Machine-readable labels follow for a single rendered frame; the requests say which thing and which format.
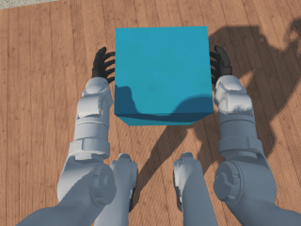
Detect robot right foot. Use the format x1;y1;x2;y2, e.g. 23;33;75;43
173;170;182;212

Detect carton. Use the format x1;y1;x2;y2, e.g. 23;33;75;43
114;26;214;126

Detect robot left upper arm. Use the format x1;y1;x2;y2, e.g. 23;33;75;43
15;162;117;226

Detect left robot hand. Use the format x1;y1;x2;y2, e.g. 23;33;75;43
91;46;116;84

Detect left robot forearm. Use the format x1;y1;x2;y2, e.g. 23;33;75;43
56;77;114;197

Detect robot left foot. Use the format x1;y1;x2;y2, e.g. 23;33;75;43
129;176;137;213

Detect right robot forearm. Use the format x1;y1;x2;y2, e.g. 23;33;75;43
214;74;277;186

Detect robot foot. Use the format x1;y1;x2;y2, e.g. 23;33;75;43
173;170;182;212
129;176;137;213

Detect right robot hand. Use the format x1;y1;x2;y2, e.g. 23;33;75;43
209;45;232;86

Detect robot right upper arm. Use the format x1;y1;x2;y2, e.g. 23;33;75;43
213;160;301;226

